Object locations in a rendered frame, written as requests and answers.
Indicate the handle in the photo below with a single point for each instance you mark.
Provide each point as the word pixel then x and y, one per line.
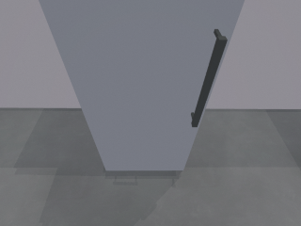
pixel 216 56

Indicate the fridge door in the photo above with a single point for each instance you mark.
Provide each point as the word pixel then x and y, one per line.
pixel 137 68

